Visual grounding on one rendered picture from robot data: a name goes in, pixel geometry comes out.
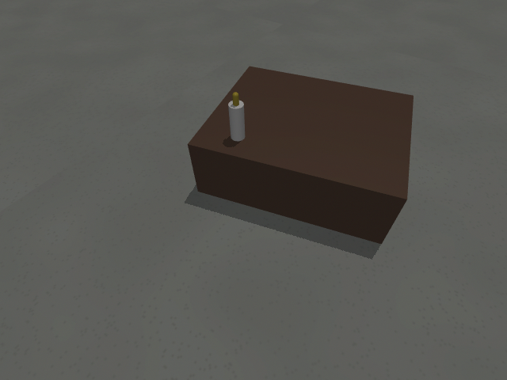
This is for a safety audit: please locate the bottle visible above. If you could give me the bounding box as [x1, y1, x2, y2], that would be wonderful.
[228, 92, 245, 141]

